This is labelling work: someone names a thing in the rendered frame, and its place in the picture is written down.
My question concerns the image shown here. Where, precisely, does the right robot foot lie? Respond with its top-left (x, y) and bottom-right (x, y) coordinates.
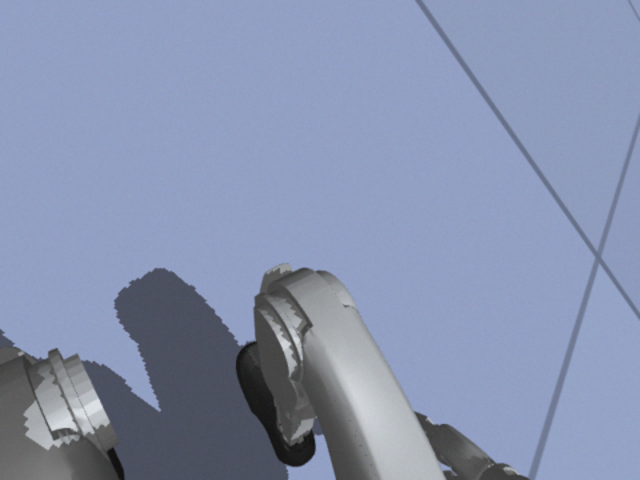
top-left (236, 342), bottom-right (316, 467)

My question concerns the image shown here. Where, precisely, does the right robot hand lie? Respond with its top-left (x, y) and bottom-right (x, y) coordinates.
top-left (414, 411), bottom-right (496, 480)

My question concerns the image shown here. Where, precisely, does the left robot foot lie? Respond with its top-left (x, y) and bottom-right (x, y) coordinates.
top-left (107, 448), bottom-right (124, 480)

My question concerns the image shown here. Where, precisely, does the right robot arm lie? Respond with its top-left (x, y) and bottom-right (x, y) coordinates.
top-left (479, 463), bottom-right (530, 480)

